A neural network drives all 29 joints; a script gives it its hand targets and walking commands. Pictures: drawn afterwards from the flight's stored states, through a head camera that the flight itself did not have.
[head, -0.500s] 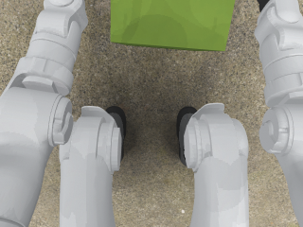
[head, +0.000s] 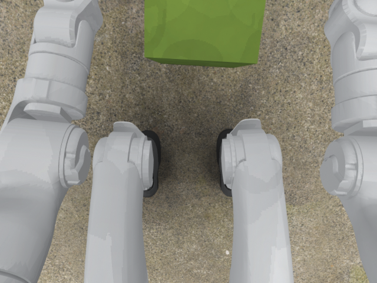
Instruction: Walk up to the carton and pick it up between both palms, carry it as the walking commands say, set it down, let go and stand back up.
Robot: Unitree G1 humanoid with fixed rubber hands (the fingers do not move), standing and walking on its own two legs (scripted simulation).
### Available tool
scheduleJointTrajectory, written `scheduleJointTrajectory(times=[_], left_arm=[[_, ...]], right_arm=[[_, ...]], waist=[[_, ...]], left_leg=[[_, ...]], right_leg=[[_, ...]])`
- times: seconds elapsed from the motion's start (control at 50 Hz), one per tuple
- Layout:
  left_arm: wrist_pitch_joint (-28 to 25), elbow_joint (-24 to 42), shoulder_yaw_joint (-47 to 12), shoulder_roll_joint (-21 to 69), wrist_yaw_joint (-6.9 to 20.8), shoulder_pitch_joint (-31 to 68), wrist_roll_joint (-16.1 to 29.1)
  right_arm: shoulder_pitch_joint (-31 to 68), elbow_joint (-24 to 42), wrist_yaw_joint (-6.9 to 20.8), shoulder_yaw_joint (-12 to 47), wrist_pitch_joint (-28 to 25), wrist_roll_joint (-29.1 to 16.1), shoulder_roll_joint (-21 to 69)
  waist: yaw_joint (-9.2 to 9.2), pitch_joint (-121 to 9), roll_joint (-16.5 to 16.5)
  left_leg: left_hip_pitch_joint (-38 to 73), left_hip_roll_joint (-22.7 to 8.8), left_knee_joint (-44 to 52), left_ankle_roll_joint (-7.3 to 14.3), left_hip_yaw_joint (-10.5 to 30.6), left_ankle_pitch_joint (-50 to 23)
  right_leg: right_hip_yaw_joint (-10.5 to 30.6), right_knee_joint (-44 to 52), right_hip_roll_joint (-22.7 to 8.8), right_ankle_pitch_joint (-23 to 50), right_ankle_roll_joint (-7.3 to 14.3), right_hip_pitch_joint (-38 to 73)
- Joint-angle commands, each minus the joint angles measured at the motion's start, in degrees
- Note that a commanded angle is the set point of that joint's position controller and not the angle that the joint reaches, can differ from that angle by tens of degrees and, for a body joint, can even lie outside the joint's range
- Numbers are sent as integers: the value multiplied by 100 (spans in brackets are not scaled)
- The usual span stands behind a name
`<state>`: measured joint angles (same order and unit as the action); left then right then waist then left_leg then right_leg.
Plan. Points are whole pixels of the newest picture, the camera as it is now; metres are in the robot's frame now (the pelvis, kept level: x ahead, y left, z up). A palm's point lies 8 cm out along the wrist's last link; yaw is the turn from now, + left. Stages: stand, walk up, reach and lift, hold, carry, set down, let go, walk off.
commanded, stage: set down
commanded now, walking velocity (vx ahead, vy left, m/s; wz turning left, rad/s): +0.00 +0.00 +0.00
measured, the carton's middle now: out of the picture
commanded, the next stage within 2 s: let go in 0.92 s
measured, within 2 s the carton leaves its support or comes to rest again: neither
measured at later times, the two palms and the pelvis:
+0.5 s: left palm out of the picture +0.56 +0.14 -0.01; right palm out of the picture +0.54 -0.24 -0.01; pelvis +0.01 +0.00 +0.13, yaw -1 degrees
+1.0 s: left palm out of the picture +0.56 +0.14 +0.12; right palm out of the picture +0.54 -0.23 +0.12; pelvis +0.04 +0.00 +0.23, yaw -1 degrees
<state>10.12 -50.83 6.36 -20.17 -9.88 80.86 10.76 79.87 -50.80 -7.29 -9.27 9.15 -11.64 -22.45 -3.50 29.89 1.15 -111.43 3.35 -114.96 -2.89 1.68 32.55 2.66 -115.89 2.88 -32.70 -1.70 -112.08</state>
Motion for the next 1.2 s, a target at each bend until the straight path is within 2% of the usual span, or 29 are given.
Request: scheduleJointTrajectory(times=[0.0, 0.22, 0.3, 0.42, 0.46, 0.52, 0.58, 0.64, 0.7, 0.78, 0.8, 0.88, 0.92, 0.98, 1.02, 1.06, 1.12, 1.16, 1.18], left_arm=[[-94, 941, 132, -757, -21, 1731, -18], [306, 1601, 263, -721, 12, 1580, -132], [441, 1773, 314, -697, 32, 1414, -178], [527, 2045, 407, -709, 106, 1129, -186], [557, 2005, 445, -764, 129, 1154, -234], [506, 2186, 422, -686, 187, 784, -203], [471, 2209, 467, -712, 212, 749, -272], [428, 2236, 460, -670, 251, 663, -301], [388, 2070, 464, -627, 279, 594, -347], [235, 1899, 530, -516, 315, 554, -547], [200, 1840, 546, -479, 324, 533, -566], [-45, 1134, 730, -171, 411, 335, -898], [-220, 951, 880, 52, 463, 138, -1114], [-347, 602, 1214, 316, 468, -285, -1599], [-331, 552, 1353, 437, 459, -712, -1853], [-326, 849, 1357, 547, 425, -1163, -1949], [-363, 1389, 1261, 607, 455, -2042, -1981], [-419, 1849, 1167, 621, 490, -2602, -1934], [-449, 2069, 1022, 685, 514, -2792, -1825]], right_arm=[[1588, 1007, -5, -126, -85, 25, -796], [1411, 1585, 60, -364, 317, 225, -898], [1283, 1731, 100, -388, 449, 247, -890], [1112, 2079, 134, -324, 560, 191, -809], [1080, 1929, 153, -311, 600, 187, -813], [823, 2143, 150, -317, 551, 220, -741], [771, 2137, 168, -340, 538, 299, -752], [726, 2129, 201, -361, 490, 292, -708], [650, 1985, 234, -413, 429, 381, -708], [691, 1794, 313, -404, 246, 435, -527], [692, 1751, 322, -430, 205, 482, -519], [353, 994, 381, -512, -51, 819, -137], [62, 797, 420, -704, -242, 1074, -3], [-313, 580, 487, -1011, -395, 1570, 156], [-673, 568, 554, -1173, -401, 1818, 145], [-1129, 747, 636, -1117, -410, 1899, 186], [-1880, 1250, 682, -998, -427, 1990, 279], [-2334, 1674, 722, -921, -453, 1942, 293], [-2518, 1876, 753, -852, -477, 1879, 316]], waist=[[-43, -10745, -125], [-128, -11557, -48], [-97, -11720, -40], [-7, -11922, -150], [55, -11693, -142], [32, -12000, -133], [65, -11841, -216], [90, -11675, -163], [53, -11460, -164], [150, -11181, -117], [126, -11193, -146], [96, -9921, -122], [-22, -9313, -110], [-7, -8386, -83], [57, -8315, 28], [109, -8630, 27], [150, -8680, -168], [222, -8863, -272], [198, -8946, -315]], left_leg=[[3157, 201, 1002, 133, -669, -1495], [4194, 274, 2019, 126, -574, -1640], [4606, 289, 2395, 122, -524, -1734], [5135, 333, 3005, 158, -495, -2125], [5249, 318, 3267, 172, -487, -1858], [5593, 370, 3597, 142, -440, -2547], [5714, 358, 3925, 136, -433, -2483], [6001, 334, 4332, 134, -365, -2563], [6329, 298, 4719, 118, -308, -2535], [6583, 268, 5180, 99, -255, -2636], [6640, 277, 5286, 99, -249, -2691], [6219, 232, 5583, 51, -224, -2648], [5930, 195, 5715, -4, -208, -2733], [5456, 123, 5983, -52, -228, -2470], [5564, 109, 6215, -57, -288, -2358], [5911, 117, 6403, -39, -318, -2703], [6234, 133, 6666, -17, -355, -3101], [6394, 150, 6810, -13, -291, -3570], [6495, 133, 6887, -5, -240, -3817]], right_leg=[[-607, 1370, 56, 2079, -43, 4050], [-644, 2348, 187, 2158, -16, 4728], [-654, 2683, 220, 2220, -16, 4996], [-540, 3283, 232, 2693, -42, 5796], [-515, 3546, 200, 2332, -47, 5752], [-465, 3780, 220, 3310, -45, 6532], [-396, 4128, 206, 3304, -51, 6828], [-340, 4487, 184, 3376, -43, 7068], [-320, 4903, 178, 3304, -37, 7260], [-285, 5329, 166, 3393, -36, 7478], [-275, 5441, 169, 3482, -41, 7637], [-277, 5729, 93, 3477, -55, 7336], [-311, 5819, 84, 3624, -63, 7066], [-322, 6031, 89, 3261, -83, 6478], [-321, 6233, 80, 3073, -90, 6498], [-304, 6406, 101, 3351, -100, 6917], [-216, 6721, 77, 3794, -97, 7594], [-109, 6786, 46, 4573, -55, 8189], [-85, 6825, 34, 4931, -26, 8374]])
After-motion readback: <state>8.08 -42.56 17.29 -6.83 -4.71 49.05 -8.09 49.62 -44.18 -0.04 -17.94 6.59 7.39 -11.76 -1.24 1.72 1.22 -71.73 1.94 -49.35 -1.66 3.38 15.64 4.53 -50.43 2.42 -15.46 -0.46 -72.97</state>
